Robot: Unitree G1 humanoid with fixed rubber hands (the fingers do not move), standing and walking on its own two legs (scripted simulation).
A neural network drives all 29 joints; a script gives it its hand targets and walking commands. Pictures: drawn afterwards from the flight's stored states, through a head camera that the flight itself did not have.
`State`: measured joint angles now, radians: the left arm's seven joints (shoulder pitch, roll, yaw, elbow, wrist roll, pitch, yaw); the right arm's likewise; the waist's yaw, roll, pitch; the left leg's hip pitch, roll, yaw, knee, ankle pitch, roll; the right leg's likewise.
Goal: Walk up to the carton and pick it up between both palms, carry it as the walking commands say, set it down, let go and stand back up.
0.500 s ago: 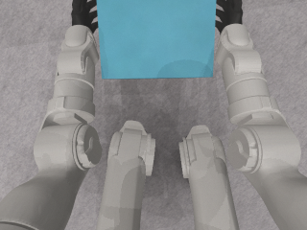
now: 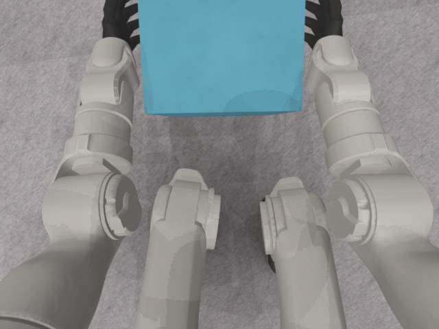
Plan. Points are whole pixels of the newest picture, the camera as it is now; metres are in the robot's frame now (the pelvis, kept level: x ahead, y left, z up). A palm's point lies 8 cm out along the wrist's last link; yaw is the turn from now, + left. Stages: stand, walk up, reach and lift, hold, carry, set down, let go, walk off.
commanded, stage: set down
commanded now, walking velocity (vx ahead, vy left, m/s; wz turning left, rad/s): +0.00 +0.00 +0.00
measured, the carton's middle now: (222, 56) +0.51 +0.06 -0.22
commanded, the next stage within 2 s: none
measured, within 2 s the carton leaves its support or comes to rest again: rests again in 0.80 s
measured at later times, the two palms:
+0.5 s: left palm (127, 48) +0.50 +0.21 -0.17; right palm (321, 45) +0.53 -0.09 -0.17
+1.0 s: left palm (130, 51) +0.50 +0.21 -0.18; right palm (321, 47) +0.53 -0.10 -0.18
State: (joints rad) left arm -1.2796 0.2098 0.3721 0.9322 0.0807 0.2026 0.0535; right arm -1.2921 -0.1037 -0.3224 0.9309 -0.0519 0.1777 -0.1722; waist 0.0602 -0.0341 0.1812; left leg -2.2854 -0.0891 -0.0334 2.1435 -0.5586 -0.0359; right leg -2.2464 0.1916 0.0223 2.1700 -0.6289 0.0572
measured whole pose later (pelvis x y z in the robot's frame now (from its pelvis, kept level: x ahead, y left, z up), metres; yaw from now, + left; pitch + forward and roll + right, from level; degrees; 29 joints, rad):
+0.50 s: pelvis +0.00 +0.00 -0.01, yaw +0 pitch +38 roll -1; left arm -1.29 0.23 0.32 0.97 0.04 0.18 0.05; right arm -1.31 -0.14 -0.29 0.98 -0.01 0.15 -0.16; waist 0.07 -0.04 0.25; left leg -2.27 -0.07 -0.02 2.19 -0.58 -0.02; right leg -2.24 0.18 0.01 2.21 -0.65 0.05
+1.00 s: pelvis +0.00 +0.00 -0.02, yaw +0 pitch +36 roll +0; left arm -1.31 0.24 0.30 1.02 0.02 0.15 0.04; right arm -1.33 -0.16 -0.26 1.03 0.01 0.13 -0.15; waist 0.07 -0.04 0.29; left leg -2.27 -0.05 -0.01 2.22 -0.58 -0.01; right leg -2.24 0.16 0.00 2.25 -0.65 0.04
